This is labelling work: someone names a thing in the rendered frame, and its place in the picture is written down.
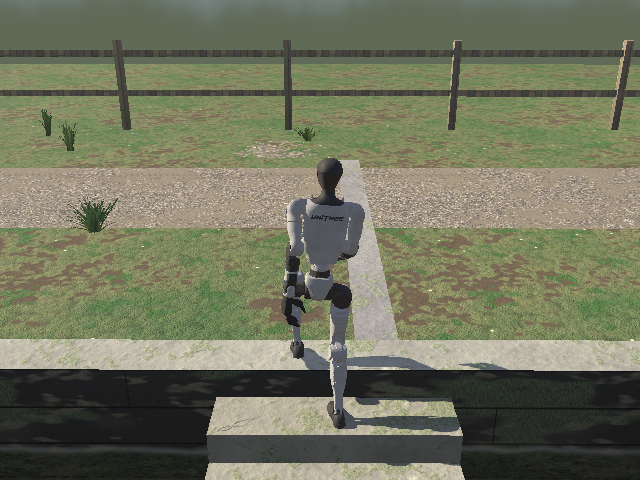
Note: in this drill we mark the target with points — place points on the robot left hand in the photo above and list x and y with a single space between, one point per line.
286 307

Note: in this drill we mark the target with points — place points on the robot left shin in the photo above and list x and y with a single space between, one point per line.
296 312

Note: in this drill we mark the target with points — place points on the left robot thigh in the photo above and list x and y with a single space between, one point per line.
300 284

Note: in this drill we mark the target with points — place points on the robot left forearm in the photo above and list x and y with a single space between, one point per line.
291 273

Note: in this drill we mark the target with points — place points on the right robot upper arm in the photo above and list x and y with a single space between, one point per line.
355 227

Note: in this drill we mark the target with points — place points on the robot right forearm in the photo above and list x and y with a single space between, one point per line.
344 256

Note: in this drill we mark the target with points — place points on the left robot upper arm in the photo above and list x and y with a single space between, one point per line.
294 225

